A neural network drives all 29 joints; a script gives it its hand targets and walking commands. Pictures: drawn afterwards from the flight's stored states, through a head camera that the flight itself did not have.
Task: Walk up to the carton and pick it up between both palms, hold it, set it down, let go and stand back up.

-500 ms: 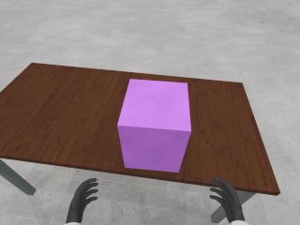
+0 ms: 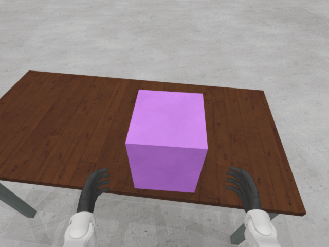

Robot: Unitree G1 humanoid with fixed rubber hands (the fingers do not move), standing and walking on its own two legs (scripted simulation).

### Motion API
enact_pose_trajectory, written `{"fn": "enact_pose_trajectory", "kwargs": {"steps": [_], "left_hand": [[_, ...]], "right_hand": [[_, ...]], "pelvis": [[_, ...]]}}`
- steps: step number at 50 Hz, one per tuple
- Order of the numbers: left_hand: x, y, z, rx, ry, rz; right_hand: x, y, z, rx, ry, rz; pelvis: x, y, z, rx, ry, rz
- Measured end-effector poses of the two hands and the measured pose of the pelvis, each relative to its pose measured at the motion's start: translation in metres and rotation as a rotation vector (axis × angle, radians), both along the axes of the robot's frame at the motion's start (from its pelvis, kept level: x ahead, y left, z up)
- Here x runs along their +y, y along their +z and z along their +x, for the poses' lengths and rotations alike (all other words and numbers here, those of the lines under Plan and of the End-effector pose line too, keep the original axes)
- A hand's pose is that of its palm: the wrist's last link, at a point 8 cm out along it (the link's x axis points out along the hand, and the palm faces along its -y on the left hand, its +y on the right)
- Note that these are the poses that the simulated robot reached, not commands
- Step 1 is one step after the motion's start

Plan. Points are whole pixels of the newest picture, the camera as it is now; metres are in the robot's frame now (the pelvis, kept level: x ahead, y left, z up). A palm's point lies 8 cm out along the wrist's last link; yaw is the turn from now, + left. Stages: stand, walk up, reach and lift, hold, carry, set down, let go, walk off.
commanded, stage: reach and lift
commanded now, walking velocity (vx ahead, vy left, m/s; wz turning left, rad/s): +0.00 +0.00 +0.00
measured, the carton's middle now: (167, 142) +0.43 +0.00 -0.04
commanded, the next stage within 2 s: none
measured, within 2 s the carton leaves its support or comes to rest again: neither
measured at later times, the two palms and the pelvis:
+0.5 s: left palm (90, 163) +0.31 +0.20 +0.04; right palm (246, 160) +0.31 -0.20 +0.04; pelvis +0.00 +0.00 +0.01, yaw -1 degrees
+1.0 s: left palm (94, 126) +0.39 +0.19 +0.09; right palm (245, 126) +0.39 -0.20 +0.09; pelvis -0.01 +0.00 +0.00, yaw +0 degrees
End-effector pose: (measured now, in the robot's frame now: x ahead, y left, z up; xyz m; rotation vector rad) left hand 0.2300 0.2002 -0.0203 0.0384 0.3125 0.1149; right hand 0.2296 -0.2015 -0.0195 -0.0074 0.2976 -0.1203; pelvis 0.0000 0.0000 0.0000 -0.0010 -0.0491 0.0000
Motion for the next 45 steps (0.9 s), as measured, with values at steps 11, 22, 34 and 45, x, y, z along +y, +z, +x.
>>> {"fn": "enact_pose_trajectory", "kwargs": {"steps": [11, 22, 34, 45], "left_hand": [[-0.003, 0.026, 0.035, -0.01, -0.015, -0.015], [-0.005, 0.056, 0.068, 0.0, -0.024, -0.02], [-0.004, 0.078, 0.107, 0.013, -0.014, -0.029], [-0.008, 0.103, 0.14, 0.004, -0.029, -0.015]], "right_hand": [[0.001, 0.026, 0.037, -0.031, 0.002, 0.011], [0.005, 0.056, 0.073, -0.051, -0.003, 0.009], [0.007, 0.074, 0.109, -0.032, -0.008, 0.015], [0.002, 0.098, 0.144, -0.046, -0.011, 0.018]], "pelvis": [[0.002, 0.004, 0.008, 0.005, -0.007, -0.005], [0.001, 0.007, 0.003, 0.023, -0.008, -0.007], [-0.001, 0.006, -0.005, 0.082, -0.01, -0.006], [-0.003, 0.005, -0.005, 0.12, -0.006, -0.011]]}}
